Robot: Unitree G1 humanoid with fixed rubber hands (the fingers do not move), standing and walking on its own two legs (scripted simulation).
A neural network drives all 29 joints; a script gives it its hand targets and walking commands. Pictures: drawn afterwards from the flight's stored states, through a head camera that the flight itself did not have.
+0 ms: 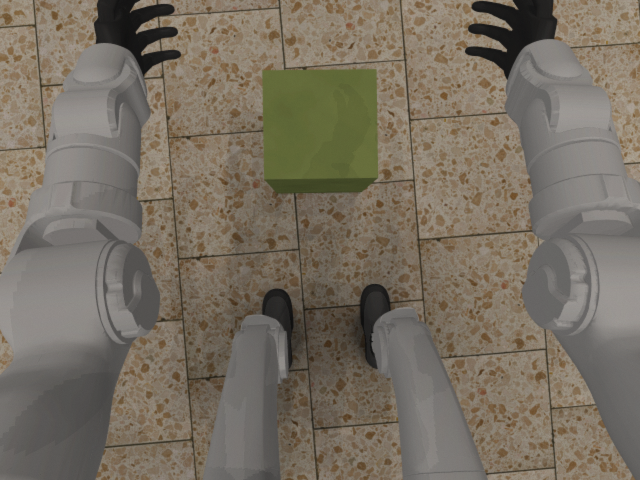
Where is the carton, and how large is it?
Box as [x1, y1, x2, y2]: [262, 69, 377, 193]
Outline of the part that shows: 376,69 262,70 264,179 277,193 361,191 377,177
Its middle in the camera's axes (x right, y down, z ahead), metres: +0.00 -0.21 +0.83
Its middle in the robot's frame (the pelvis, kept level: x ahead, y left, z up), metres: +0.57 +0.00 -0.53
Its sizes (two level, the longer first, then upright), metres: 0.210 0.200 0.250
